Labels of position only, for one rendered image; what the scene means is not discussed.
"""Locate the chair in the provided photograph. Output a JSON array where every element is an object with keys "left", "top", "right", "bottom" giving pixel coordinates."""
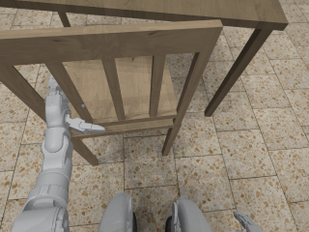
[{"left": 0, "top": 19, "right": 224, "bottom": 166}]

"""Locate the robot right hand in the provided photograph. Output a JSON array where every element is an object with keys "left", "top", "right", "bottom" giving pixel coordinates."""
[{"left": 233, "top": 211, "right": 263, "bottom": 232}]

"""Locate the table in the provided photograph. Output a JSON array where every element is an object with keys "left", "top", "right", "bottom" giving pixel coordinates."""
[{"left": 0, "top": 0, "right": 289, "bottom": 117}]

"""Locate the robot left shin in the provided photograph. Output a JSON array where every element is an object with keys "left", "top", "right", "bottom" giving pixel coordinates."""
[{"left": 116, "top": 191, "right": 133, "bottom": 232}]

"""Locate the left robot thigh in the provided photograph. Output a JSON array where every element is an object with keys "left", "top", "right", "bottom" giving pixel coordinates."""
[{"left": 97, "top": 195, "right": 133, "bottom": 232}]

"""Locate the left robot forearm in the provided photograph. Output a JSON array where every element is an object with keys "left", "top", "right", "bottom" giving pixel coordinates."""
[{"left": 10, "top": 127, "right": 73, "bottom": 232}]

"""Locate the robot left hand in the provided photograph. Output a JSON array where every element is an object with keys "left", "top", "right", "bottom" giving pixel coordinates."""
[{"left": 44, "top": 74, "right": 106, "bottom": 135}]

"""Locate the robot left upper arm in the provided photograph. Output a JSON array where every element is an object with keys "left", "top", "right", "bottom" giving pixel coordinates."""
[{"left": 13, "top": 206, "right": 70, "bottom": 232}]

